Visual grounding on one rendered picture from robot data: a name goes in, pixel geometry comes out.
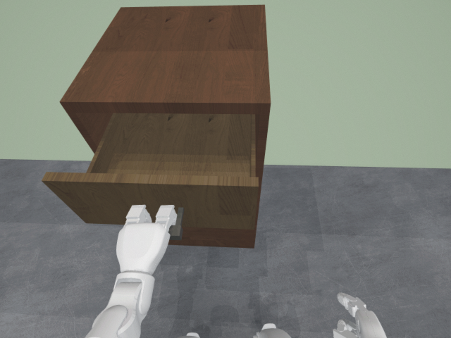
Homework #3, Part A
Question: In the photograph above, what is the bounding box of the cabinet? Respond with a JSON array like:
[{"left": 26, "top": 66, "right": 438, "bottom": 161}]
[{"left": 59, "top": 5, "right": 271, "bottom": 249}]

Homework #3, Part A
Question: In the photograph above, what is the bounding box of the left robot forearm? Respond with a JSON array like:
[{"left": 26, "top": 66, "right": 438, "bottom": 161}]
[{"left": 85, "top": 270, "right": 155, "bottom": 338}]

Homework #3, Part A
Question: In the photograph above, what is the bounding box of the handle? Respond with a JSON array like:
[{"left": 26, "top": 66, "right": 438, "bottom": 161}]
[{"left": 168, "top": 207, "right": 184, "bottom": 240}]

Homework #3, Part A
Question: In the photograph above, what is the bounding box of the robot right hand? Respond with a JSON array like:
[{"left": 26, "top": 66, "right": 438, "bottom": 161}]
[{"left": 333, "top": 292, "right": 387, "bottom": 338}]

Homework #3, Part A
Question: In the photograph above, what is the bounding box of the drawer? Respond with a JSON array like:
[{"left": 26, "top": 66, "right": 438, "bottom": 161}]
[{"left": 42, "top": 113, "right": 259, "bottom": 230}]

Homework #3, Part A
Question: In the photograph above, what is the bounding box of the robot left hand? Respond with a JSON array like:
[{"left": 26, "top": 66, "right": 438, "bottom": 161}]
[{"left": 116, "top": 205, "right": 177, "bottom": 275}]

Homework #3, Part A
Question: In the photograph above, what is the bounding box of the right robot shin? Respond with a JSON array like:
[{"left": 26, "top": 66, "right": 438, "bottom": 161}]
[{"left": 262, "top": 323, "right": 276, "bottom": 330}]

